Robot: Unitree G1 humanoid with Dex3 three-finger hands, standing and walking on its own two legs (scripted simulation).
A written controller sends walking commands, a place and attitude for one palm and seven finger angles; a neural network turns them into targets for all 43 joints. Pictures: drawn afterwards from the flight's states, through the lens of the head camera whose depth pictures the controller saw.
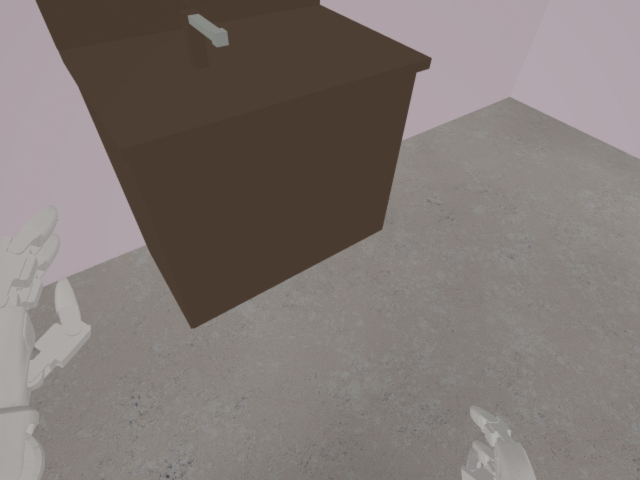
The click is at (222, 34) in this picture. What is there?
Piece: tap's lever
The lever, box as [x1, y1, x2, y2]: [210, 28, 228, 46]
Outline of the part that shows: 210,30 212,43 214,45 221,46 228,44 227,34 224,29 218,28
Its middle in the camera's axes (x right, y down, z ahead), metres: -0.22 -0.43 +0.83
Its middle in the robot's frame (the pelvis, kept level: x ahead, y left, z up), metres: +0.91 +0.29 +0.16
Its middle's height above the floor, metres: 0.94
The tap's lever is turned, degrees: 0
